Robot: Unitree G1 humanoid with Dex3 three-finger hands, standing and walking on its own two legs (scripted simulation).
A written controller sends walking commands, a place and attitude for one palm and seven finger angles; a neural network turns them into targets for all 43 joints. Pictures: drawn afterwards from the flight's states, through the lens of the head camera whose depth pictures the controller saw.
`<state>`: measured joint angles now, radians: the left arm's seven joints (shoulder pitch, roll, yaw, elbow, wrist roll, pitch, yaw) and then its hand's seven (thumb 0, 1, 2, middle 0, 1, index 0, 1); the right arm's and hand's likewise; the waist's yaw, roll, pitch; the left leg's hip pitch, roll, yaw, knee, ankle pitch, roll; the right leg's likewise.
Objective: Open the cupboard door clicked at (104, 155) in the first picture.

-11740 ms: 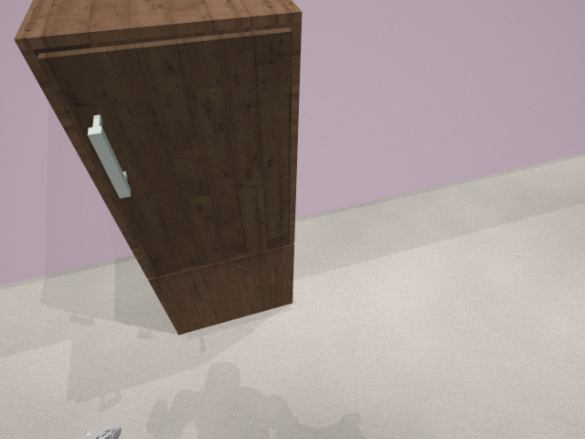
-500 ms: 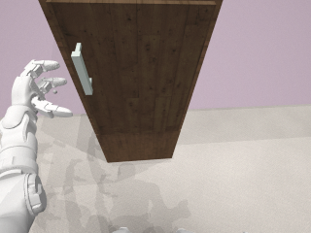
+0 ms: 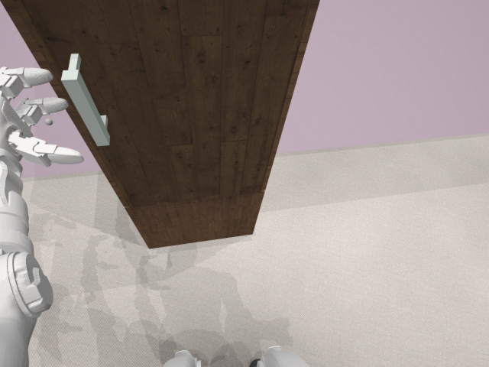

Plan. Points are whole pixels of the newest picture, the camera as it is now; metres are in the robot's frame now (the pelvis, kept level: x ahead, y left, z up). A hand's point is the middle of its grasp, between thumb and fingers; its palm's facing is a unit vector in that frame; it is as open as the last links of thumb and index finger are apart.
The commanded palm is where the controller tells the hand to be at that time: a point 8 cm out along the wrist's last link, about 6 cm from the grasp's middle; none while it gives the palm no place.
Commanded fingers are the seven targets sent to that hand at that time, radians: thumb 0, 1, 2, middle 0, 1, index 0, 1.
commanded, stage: move the hooked fingers beside the handle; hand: left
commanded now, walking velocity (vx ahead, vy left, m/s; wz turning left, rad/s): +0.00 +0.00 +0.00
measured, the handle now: (90, 103) +0.52 +0.22 +0.10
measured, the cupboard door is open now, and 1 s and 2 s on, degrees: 0 0 0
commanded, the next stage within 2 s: slide the fingers in behind the handle in 1.06 s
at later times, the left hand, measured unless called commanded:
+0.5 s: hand (52, 132) +0.46 +0.27 +0.10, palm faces +0.08 -1.00 +0.01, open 14.0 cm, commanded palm +0.44 +0.32 +0.10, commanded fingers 0.00 -0.50 0.30 -0.30 -1.20 -0.30 -1.20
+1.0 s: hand (31, 136) +0.44 +0.29 +0.10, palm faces +0.11 -0.99 +0.00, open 14.0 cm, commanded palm +0.42 +0.33 +0.10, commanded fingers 0.00 -0.50 0.30 -0.30 -1.20 -0.30 -1.20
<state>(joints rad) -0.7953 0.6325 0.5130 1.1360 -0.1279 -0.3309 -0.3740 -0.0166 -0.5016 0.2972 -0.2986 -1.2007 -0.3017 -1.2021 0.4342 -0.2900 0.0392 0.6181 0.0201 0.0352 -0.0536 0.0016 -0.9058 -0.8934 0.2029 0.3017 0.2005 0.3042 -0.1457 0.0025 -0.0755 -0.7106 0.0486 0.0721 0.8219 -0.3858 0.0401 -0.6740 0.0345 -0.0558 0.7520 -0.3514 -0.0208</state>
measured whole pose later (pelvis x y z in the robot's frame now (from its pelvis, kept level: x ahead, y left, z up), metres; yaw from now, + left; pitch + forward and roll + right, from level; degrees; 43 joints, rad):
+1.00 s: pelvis +0.00 +0.00 +0.00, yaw +1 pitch +14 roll -3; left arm -0.75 0.61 0.48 1.11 -0.16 -0.35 -0.40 -0.02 -0.50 0.30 -0.30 -1.20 -0.30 -1.20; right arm 0.41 -0.29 0.04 0.62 0.03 0.05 -0.06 0.00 -0.91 -0.89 0.20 0.30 0.20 0.30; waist -0.12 0.00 -0.07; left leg -0.70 0.04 0.05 0.84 -0.39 0.04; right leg -0.65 0.03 -0.07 0.76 -0.35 -0.02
